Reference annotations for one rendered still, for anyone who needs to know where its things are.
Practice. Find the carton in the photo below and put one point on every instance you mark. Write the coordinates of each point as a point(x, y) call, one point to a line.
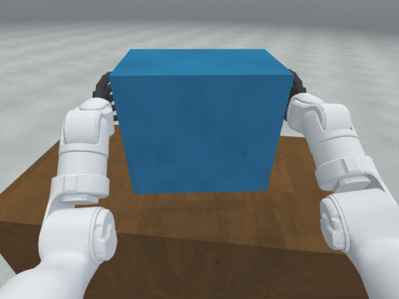
point(200, 120)

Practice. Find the robot right upper arm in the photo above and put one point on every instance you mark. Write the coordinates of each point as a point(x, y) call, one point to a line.
point(365, 225)

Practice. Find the left robot hand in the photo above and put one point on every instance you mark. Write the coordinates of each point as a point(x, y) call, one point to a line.
point(103, 90)

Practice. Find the robot left upper arm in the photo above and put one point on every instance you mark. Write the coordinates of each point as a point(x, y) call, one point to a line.
point(74, 242)

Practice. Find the robot right forearm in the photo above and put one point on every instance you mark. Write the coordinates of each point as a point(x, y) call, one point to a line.
point(341, 163)

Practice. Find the pedestal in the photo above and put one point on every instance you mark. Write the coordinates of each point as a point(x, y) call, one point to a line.
point(196, 245)

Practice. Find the robot left forearm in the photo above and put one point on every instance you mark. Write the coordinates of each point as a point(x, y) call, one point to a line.
point(83, 152)

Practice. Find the right robot hand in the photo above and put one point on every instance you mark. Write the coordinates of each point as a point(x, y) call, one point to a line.
point(296, 88)

